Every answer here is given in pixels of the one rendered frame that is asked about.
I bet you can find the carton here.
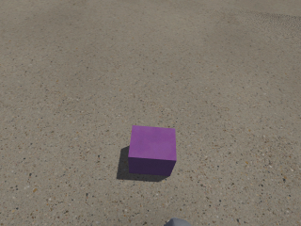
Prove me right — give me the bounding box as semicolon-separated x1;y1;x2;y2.
128;125;177;176

